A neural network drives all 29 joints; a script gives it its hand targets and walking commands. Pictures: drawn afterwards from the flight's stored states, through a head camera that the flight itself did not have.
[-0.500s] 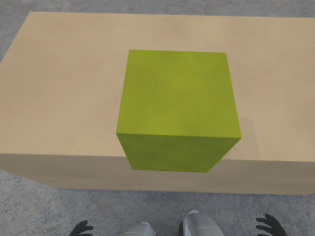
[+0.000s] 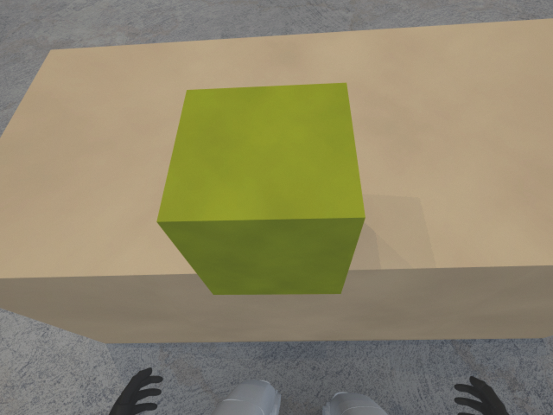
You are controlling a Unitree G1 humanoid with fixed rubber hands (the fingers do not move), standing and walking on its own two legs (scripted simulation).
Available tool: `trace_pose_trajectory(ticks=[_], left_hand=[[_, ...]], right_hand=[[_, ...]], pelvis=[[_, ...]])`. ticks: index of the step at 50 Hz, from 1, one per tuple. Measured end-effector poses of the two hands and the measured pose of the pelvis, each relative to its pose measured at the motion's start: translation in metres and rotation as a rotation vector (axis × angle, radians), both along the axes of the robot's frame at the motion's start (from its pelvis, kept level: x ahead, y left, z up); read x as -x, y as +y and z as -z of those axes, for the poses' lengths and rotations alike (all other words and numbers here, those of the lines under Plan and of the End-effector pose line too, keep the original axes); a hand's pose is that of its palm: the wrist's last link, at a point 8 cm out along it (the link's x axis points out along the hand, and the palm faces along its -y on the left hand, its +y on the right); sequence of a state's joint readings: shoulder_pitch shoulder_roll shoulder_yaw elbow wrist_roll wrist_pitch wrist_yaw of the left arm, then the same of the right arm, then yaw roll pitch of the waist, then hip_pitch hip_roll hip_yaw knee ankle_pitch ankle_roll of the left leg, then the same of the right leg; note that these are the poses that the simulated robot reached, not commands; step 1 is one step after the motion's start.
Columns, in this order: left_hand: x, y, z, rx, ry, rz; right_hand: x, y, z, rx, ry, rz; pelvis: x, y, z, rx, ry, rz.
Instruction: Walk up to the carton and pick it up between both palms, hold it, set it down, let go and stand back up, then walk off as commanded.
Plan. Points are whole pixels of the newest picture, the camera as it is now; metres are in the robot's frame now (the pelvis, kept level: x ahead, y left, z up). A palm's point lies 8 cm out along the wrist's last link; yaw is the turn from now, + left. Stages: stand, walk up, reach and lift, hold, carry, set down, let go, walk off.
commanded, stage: walk off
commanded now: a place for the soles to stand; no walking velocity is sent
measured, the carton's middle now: (271, 202) +0.40 +0.03 +0.04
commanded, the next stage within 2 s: none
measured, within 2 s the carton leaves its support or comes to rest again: neither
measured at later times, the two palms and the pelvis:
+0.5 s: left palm out of the picture +0.08 +0.31 -0.14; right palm out of the picture +0.08 -0.24 -0.10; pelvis -0.03 +0.05 -0.01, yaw +0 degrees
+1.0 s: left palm out of the picture +0.04 +0.28 -0.12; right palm out of the picture +0.03 -0.29 -0.13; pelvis -0.07 +0.00 -0.02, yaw +0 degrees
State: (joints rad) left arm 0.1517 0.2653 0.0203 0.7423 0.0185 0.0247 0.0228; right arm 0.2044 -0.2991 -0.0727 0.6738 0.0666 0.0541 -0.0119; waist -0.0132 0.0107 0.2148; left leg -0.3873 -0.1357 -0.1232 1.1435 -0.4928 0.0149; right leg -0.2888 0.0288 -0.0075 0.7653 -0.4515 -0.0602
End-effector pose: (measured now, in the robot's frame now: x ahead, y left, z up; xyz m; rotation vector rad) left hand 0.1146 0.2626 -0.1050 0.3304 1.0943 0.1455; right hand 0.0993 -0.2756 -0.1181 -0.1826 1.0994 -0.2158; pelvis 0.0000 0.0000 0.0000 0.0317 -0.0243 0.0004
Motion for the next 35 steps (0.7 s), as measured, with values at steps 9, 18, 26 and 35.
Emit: trace_pose_trajectory(ticks=[9,18,26,35], left_hand=[[0.008,0.015,0.01,0.027,0.004,-0.004],[0.027,0.039,0.034,0.08,0.066,-0.021],[0.03,0.046,0.029,0.05,0.045,-0.007],[0.04,0.022,0.02,-0.015,-0.009,0.005]], right_hand=[[0.008,0.011,-0.005,0.041,0.027,-0.016],[0.014,0.034,-0.016,0.101,0.009,-0.032],[0.026,0.032,-0.015,0.099,-0.005,-0.019],[0.039,0.001,0.011,0.047,-0.027,-0.008]], pelvis=[[0.008,0.017,0.002,0.03,0.014,-0.012],[0.019,0.047,0.006,0.059,0.008,-0.013],[0.03,0.046,0.007,0.051,-0.005,-0.002],[0.044,0.01,0.019,0.0,-0.035,0.007]])
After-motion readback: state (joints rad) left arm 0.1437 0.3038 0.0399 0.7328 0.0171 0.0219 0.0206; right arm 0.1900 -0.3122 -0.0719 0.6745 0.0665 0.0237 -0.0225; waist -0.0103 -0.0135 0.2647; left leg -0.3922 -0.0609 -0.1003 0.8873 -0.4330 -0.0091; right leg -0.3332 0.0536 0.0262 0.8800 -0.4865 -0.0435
